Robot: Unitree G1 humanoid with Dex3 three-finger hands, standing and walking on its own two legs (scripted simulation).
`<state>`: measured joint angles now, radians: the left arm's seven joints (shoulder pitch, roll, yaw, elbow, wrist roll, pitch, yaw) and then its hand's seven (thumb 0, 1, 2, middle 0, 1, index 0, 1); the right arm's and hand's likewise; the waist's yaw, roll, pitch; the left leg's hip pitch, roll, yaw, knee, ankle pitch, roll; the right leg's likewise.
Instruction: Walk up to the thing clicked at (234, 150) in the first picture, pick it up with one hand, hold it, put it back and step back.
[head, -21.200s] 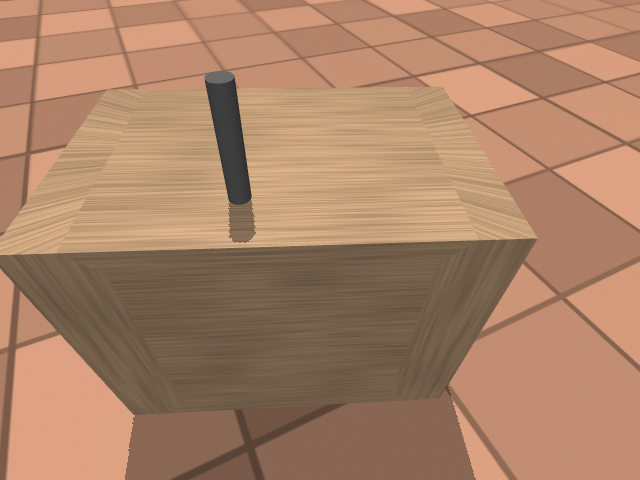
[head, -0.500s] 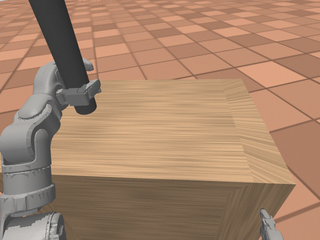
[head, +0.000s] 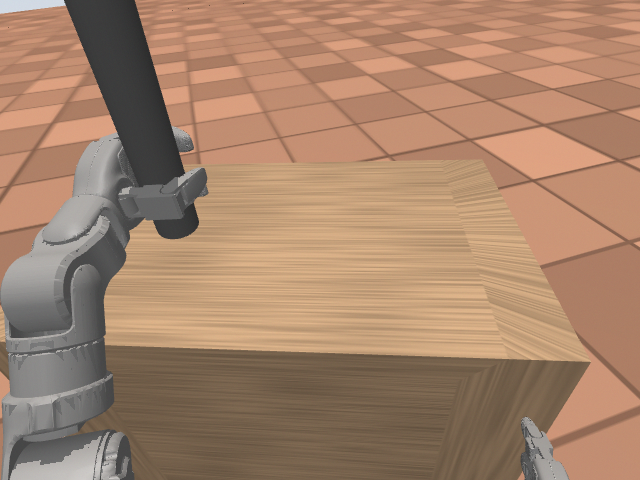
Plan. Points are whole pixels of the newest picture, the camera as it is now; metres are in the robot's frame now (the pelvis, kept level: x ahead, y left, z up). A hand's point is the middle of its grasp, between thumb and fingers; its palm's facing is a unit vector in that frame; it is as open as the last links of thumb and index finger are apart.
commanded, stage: hold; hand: left
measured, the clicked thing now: (144, 127) +0.33 +0.17 +0.35
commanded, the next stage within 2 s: crouch in 1.56 s
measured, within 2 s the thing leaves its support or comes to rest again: neither
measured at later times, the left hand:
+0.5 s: hand (167, 182) +0.33 +0.16 +0.29, palm faces +0.08 -1.00 -0.01, open 6.6 cm
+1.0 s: hand (169, 170) +0.34 +0.16 +0.30, palm faces +0.08 -1.00 +0.00, open 6.5 cm
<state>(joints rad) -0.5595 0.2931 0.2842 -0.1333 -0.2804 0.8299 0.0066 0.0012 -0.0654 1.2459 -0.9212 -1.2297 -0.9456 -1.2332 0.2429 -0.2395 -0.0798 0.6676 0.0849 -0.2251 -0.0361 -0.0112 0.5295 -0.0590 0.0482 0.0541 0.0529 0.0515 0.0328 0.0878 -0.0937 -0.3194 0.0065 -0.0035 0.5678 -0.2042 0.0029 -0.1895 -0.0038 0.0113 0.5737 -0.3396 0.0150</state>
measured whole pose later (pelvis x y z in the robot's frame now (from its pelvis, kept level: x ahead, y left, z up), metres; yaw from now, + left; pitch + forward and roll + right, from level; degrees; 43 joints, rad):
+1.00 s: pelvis +0.00 +0.00 +0.00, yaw +0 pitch -2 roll +0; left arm -0.58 0.32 0.31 -0.11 -0.28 0.81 -0.03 0.00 -0.07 1.25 -0.93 -1.22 -0.95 -1.23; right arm 0.24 -0.23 -0.05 0.68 0.08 -0.25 -0.06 -0.01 0.52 -0.06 0.05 0.05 0.05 0.05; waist 0.03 0.09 -0.10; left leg -0.32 0.01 0.00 0.58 -0.22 0.00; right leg -0.19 0.00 0.01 0.59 -0.35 0.01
